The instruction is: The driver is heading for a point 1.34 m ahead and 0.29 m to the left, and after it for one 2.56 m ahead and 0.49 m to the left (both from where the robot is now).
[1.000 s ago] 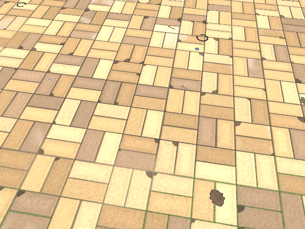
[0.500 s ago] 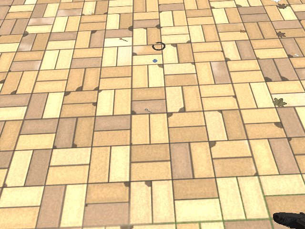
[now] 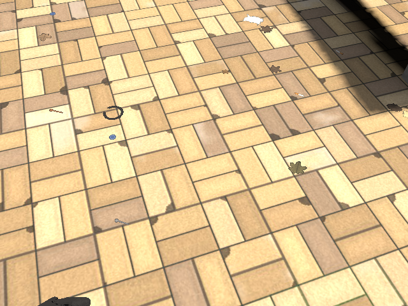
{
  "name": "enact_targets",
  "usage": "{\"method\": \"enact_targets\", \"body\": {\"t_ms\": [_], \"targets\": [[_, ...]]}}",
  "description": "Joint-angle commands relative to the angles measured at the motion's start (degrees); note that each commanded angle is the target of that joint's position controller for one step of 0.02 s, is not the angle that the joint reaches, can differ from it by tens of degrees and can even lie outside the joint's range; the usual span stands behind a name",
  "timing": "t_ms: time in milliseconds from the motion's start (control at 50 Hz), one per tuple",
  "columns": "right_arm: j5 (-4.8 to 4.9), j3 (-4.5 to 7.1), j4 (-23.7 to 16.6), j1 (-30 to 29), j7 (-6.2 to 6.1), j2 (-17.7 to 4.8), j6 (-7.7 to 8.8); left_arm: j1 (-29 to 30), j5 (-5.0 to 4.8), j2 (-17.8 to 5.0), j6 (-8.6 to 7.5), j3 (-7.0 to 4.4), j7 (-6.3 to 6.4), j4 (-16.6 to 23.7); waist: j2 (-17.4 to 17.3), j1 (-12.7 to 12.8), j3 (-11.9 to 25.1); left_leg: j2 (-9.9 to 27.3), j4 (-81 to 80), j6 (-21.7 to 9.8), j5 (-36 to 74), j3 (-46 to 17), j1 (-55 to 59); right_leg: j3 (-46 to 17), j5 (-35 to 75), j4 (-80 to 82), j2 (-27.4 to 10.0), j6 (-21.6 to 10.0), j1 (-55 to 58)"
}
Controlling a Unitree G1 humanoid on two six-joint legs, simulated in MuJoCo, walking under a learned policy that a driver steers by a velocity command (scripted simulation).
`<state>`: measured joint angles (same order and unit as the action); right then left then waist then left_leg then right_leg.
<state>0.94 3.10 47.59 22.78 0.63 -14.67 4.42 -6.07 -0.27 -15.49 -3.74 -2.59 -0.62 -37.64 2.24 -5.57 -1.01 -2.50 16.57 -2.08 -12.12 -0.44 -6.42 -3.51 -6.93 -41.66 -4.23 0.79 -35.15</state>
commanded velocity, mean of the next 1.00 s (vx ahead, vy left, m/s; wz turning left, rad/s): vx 0.46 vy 0.00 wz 0.37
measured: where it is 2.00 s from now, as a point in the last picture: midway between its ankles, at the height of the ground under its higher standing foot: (134, 266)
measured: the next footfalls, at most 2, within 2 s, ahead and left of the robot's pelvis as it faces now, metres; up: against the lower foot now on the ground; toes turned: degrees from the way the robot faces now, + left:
right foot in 0.14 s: +0.23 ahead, -0.15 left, +0.00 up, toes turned +5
left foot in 0.66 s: +0.45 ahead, +0.18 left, +0.00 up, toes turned +24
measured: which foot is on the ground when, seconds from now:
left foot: down 0.00-0.14, up 0.16-0.64, down 0.66-1.00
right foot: up 0.00-0.12, down 0.14-0.64, up 0.66-1.00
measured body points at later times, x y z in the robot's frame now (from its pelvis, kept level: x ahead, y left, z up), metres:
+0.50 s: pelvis +0.25 -0.02 -0.01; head +0.27 -0.01 +0.44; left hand +0.21 +0.26 -0.13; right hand +0.49 -0.23 -0.10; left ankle +0.36 +0.17 -0.69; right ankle +0.19 -0.15 -0.75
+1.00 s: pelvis +0.48 +0.12 +0.00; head +0.50 +0.14 +0.45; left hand +0.52 +0.42 -0.11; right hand +0.68 -0.08 -0.11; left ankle +0.41 +0.16 -0.75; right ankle +0.71 +0.05 -0.69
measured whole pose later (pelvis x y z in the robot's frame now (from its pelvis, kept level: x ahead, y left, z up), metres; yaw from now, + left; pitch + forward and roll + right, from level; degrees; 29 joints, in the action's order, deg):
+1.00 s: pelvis +0.48 +0.12 +0.00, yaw +26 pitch +1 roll +1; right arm -1.0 2.2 42.4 14.3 -0.2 -14.5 3.0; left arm -7.4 -0.2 -16.5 -4.5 -2.7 -0.8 -43.8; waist 3.1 -2.1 -2.7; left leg -6.2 16.4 -5.2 -11.8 0.0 -5.5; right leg -1.8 4.2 -39.9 -5.4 1.7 -37.7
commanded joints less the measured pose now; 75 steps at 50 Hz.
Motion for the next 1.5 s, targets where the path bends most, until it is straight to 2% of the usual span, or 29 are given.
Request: {"method": "enact_targets", "body": {"t_ms": [20,80,140,160,180,200,220,280,420,560,600,640,660,680,700,720,760,800,860,940,1060,1120,1140,1160,1180,1200,1240,1300,1500], "targets": [[0.70,2.40,-3.39,-1.58,-0.39,-10.75,0.35,5.60,-0.46,-2.64,-1.49,-0.42,-0.63,4.82,-7.18,1.28,-0.21,13.03,-5.37,-9.74,11.48,-10.76,-3.67,1.68,6.16,7.62,2.64,0.90,6.36],[1.01,2.60,-2.72,-0.46,-0.77,-11.30,-0.46,6.47,-0.82,-4.56,-2.24,-1.21,-1.08,5.50,-7.95,2.52,-0.11,14.68,-2.15,-8.18,8.64,-14.21,-1.65,0.68,4.26,12.74,3.26,-0.38,10.82],[0.27,1.58,-3.32,-1.55,-0.95,-8.41,-0.70,-7.30,0.19,-9.20,-2.66,-3.60,-0.03,2.29,-5.94,10.19,7.68,9.14,14.95,-3.91,11.77,-10.86,-8.23,-1.51,2.68,15.89,-0.35,-4.72,33.85],[-1.61,0.00,-5.26,-1.39,-1.09,-3.65,-0.39,-17.25,0.91,-13.77,-2.21,-4.66,0.69,1.17,4.60,13.38,16.79,3.99,34.26,-1.10,-6.33,-5.62,-19.11,-14.01,4.30,14.53,-12.91,-7.93,49.21],[0.77,-0.32,-6.49,5.30,-1.15,-2.63,0.41,-18.26,1.24,-15.26,-1.54,-4.87,0.11,0.05,19.38,10.04,20.53,0.50,48.18,0.41,-23.12,-4.89,-34.87,-36.54,-10.71,22.08,-21.35,-15.74,56.06],[1.76,1.16,-5.23,2.45,-1.36,-8.37,0.22,-15.92,0.43,-9.84,-1.55,-3.66,-0.09,0.24,10.04,10.91,13.44,3.92,54.59,0.82,-19.24,-7.52,-39.45,-34.22,-18.84,24.58,-18.98,-14.64,50.46],[1.61,1.73,-6.00,-1.91,-1.22,-9.67,-0.05,-13.01,-0.01,-7.04,-1.64,-2.75,-0.08,0.26,6.71,10.63,7.43,5.57,54.98,0.68,-13.81,-6.83,-40.46,-25.33,-16.84,25.38,-16.64,-12.68,44.18],[0.69,1.85,-6.28,-3.93,-0.91,-6.76,-1.51,-5.70,0.95,-3.88,-2.14,-1.85,-0.35,-0.53,4.76,6.10,1.22,9.59,50.74,1.67,-4.85,-6.21,-34.23,-10.99,-2.74,30.33,-11.05,-10.85,30.67],[0.33,0.93,-9.77,-10.86,0.35,-3.75,-2.57,-6.44,0.87,-7.28,-2.79,-3.34,0.73,-4.13,1.05,6.19,-1.06,9.87,36.08,3.02,9.50,-4.65,-34.45,4.09,11.05,33.76,-10.21,-11.26,29.36],[0.26,0.60,-15.07,-21.78,2.58,-4.54,-2.64,-10.85,-0.94,-11.32,-0.99,-4.62,1.13,-7.26,0.36,9.19,-4.12,7.89,21.74,-0.79,8.50,1.24,-32.30,11.23,14.90,30.64,-12.58,-8.47,37.35],[0.02,1.49,-15.69,-19.97,2.75,-6.24,-2.96,-10.55,-1.41,-13.14,-0.25,-5.11,1.32,-7.39,2.17,7.11,-1.53,4.48,20.77,-3.05,2.43,4.66,-26.24,13.36,32.30,23.61,-12.50,-7.19,39.31],[0.20,4.24,-12.41,-6.14,2.13,-10.69,-3.40,-9.73,-1.82,-13.23,0.57,-4.93,1.64,-7.11,1.38,-0.86,6.33,-1.06,16.51,-6.57,3.45,7.25,-6.20,16.54,42.66,3.85,-9.55,-4.61,34.65],[0.53,6.25,-10.24,3.24,0.92,-15.73,-3.99,-11.09,-0.23,-10.52,0.29,-3.76,1.81,-6.15,-5.30,-4.24,11.70,4.95,15.37,-9.92,4.71,-4.12,11.76,16.77,24.49,-14.34,-6.92,-1.77,20.08],[0.90,6.57,-11.19,0.15,0.78,-21.77,-3.25,-16.24,1.78,-2.43,-1.26,-1.02,0.94,-2.58,-19.74,3.60,17.30,19.13,7.98,-20.97,-7.12,-37.96,28.01,9.83,-26.54,-33.53,5.01,1.49,-4.56],[0.50,5.07,-12.89,1.82,1.11,-16.36,-2.38,-9.48,-0.41,-7.64,-3.22,-1.79,0.26,-2.36,-11.80,-1.53,22.10,21.36,0.27,-21.08,-13.68,-46.54,29.13,-1.76,-26.67,-38.30,4.51,0.40,-10.08],[-0.06,4.14,-12.17,-0.12,1.28,-13.45,-1.55,-4.47,-2.28,-9.97,-4.10,-2.40,-0.02,-0.71,-9.02,-1.64,13.56,19.95,-0.52,-18.20,-9.33,-38.60,23.34,-1.37,-20.88,-36.99,2.27,-0.91,-13.94],[-0.12,3.10,-13.00,-7.22,1.00,-10.33,-1.19,-4.24,0.09,-9.06,-4.48,-2.29,0.89,-1.41,-3.28,3.40,6.12,15.34,-0.42,-15.00,3.19,-26.57,7.39,-1.31,-13.06,-27.31,-1.83,-1.04,-7.52],[-1.43,2.01,-14.10,-11.06,0.55,-7.59,-0.91,-7.64,0.33,-8.85,-2.91,-2.51,0.64,-3.01,-5.26,6.49,5.02,13.87,-2.32,-14.28,16.54,-20.13,-0.33,-0.67,-9.69,-23.75,-3.65,-0.07,-0.89],[-1.64,1.91,-11.77,-10.45,-0.08,-8.53,-0.15,-8.53,0.81,-6.25,-1.13,-1.85,0.88,-4.26,-4.47,7.35,3.88,12.35,-2.26,-13.34,39.13,-9.72,-5.35,1.79,-5.22,-17.88,-2.69,2.20,1.89],[-1.75,1.45,-9.23,-9.60,-1.15,-8.31,-0.50,-2.86,0.27,-3.79,-1.21,-0.60,0.15,-3.67,-5.86,4.65,3.16,8.58,-2.59,-8.58,38.96,-0.65,-5.81,3.48,11.85,-0.93,-0.82,1.37,6.07],[-1.71,1.87,-5.94,-9.79,-1.77,-9.66,-1.88,0.65,0.02,-6.63,-1.07,-1.57,-1.84,-1.39,-6.10,3.36,1.94,13.87,2.38,-8.27,37.17,-1.04,4.42,2.39,7.21,7.16,1.61,-1.50,3.67],[-0.39,2.22,-6.36,-11.87,-3.06,-9.94,-3.73,-5.68,0.67,-8.18,-1.04,-2.66,-2.61,-1.66,-5.84,6.91,4.19,13.06,15.28,-6.09,45.64,-0.27,6.52,5.30,2.94,12.69,4.75,-4.19,9.16],[-0.77,2.15,-6.88,-10.81,-3.49,-9.73,-3.87,-10.28,0.81,-11.30,-1.15,-3.82,-2.17,-2.14,-2.10,8.64,7.85,9.10,25.69,-2.78,40.71,2.07,2.74,1.12,19.80,15.44,3.18,-6.83,18.47],[-2.67,1.49,-9.08,-8.49,-3.39,-8.12,-3.32,-13.17,1.26,-16.14,-0.90,-4.84,-1.34,-1.27,7.89,7.49,13.55,0.84,44.72,1.87,14.07,4.70,-12.09,-15.12,44.29,13.55,-7.97,-14.56,33.60],[-2.95,0.42,-9.45,-6.42,-2.49,-5.39,-3.09,-13.69,1.71,-14.12,-0.21,-4.00,-0.71,-0.81,14.47,6.72,20.75,-7.02,59.05,4.80,-26.22,-1.43,-26.64,-32.75,47.55,16.73,-17.26,-25.06,45.08],[-1.51,0.91,-8.55,-6.48,-1.58,-8.44,-3.06,-11.26,0.90,-11.42,0.40,-3.39,-0.44,0.61,6.74,7.68,21.79,-2.50,62.97,4.23,-24.08,-8.18,-28.13,-30.29,34.58,18.35,-15.74,-23.30,42.39],[-0.86,1.11,-9.30,-11.97,-1.79,-8.25,-4.23,-5.15,-0.38,-8.65,1.90,-2.67,0.27,2.37,-2.03,6.40,10.51,1.42,57.83,4.32,-17.96,-6.27,-30.74,-21.14,15.58,21.48,-10.40,-17.63,29.19],[-1.44,1.02,-9.75,-12.19,-2.60,-6.34,-5.47,-2.43,0.35,-9.56,3.66,-3.08,1.06,3.62,2.75,4.34,5.85,1.37,42.52,5.43,-12.86,-3.48,-23.22,-16.56,4.29,24.89,-3.90,-14.14,16.96],[-0.64,1.59,-9.18,-11.96,-1.98,-6.56,-3.30,-2.44,-0.42,-10.95,6.10,-4.34,2.46,5.21,7.38,5.72,8.48,-0.15,17.19,5.01,-4.75,-4.10,-13.48,-23.16,-4.93,21.41,-2.11,-11.24,18.46]]}}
